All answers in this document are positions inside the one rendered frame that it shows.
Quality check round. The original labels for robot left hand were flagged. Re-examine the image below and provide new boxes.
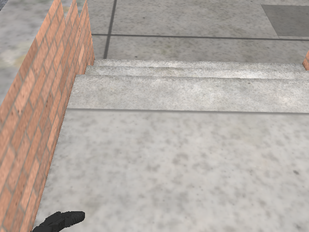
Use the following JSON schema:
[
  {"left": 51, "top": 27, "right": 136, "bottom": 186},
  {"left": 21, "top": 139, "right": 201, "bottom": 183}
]
[{"left": 30, "top": 211, "right": 85, "bottom": 232}]

